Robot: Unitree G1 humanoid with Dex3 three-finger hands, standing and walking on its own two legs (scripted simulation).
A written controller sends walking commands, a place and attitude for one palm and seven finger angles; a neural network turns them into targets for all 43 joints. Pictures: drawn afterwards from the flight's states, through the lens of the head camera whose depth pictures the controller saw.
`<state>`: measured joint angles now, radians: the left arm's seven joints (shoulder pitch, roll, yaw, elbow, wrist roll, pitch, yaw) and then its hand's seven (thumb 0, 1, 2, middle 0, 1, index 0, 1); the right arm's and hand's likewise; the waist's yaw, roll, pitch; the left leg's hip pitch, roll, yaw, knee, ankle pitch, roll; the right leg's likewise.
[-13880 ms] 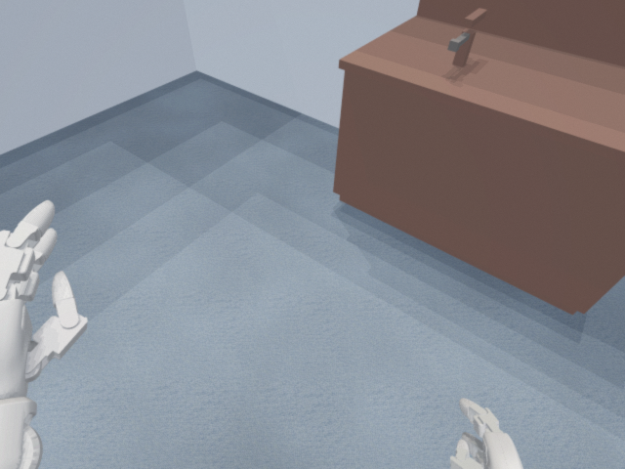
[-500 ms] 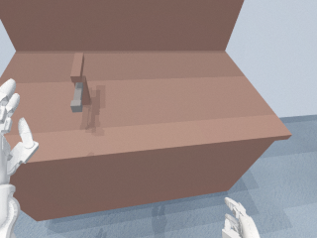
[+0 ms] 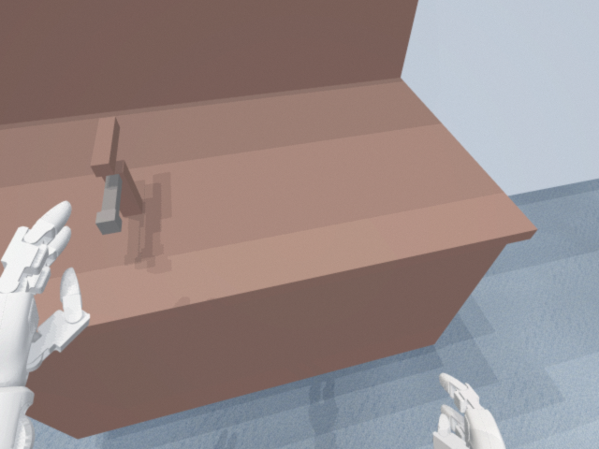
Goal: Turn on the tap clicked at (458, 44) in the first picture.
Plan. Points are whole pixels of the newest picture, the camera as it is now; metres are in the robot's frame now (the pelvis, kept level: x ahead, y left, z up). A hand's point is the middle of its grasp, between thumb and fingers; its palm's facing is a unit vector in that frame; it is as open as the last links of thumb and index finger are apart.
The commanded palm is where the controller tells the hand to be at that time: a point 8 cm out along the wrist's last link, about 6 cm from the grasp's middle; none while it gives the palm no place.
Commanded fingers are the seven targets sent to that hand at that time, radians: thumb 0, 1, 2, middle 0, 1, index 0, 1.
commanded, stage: come to a stop and stand still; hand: left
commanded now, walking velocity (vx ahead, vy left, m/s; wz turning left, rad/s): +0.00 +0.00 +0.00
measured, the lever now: (109, 222) +0.42 +0.34 +0.04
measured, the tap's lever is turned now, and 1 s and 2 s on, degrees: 0 0 0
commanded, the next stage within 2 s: look again from close up in 1.02 s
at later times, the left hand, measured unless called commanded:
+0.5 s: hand (62, 290) +0.24 +0.27 +0.15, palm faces +0.41 -0.84 -0.36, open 7.4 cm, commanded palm +0.17 +0.29 +0.18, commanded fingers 0.00 0.90 0.90 -0.20 -0.30 -0.20 -0.30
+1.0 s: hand (49, 307) +0.21 +0.27 +0.16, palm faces +0.44 -0.83 -0.34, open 7.4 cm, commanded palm +0.15 +0.30 +0.18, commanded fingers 0.00 0.90 0.90 -0.20 -0.30 -0.20 -0.30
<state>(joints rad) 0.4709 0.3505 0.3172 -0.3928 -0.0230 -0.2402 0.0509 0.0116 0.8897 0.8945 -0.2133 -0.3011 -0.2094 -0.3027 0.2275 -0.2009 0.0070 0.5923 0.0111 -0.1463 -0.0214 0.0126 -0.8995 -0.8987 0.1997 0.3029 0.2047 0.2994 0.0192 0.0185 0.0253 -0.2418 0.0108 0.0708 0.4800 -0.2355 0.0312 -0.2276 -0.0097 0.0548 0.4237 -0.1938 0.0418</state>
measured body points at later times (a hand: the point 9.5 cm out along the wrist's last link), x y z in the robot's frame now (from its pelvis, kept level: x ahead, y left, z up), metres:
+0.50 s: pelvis +0.02 +0.01 +0.00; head +0.05 +0.04 +0.45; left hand +0.21 +0.31 +0.17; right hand +0.22 -0.20 -0.06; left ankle +0.02 +0.10 -0.74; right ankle +0.02 -0.15 -0.74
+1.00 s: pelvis +0.00 +0.01 +0.00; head +0.02 +0.03 +0.45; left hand +0.18 +0.31 +0.17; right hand +0.19 -0.20 -0.07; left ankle +0.02 +0.10 -0.74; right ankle +0.02 -0.15 -0.74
